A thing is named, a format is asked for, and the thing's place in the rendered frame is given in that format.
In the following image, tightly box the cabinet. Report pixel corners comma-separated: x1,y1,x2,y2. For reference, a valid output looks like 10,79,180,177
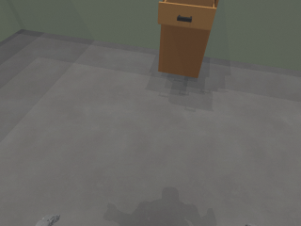
158,0,219,78

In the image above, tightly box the left robot hand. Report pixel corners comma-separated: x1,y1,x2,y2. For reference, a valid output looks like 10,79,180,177
35,214,60,226

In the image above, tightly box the drawer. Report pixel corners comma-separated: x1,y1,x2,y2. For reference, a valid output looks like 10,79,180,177
157,0,216,31

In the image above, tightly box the handle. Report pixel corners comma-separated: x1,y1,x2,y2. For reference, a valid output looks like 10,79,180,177
177,15,192,23

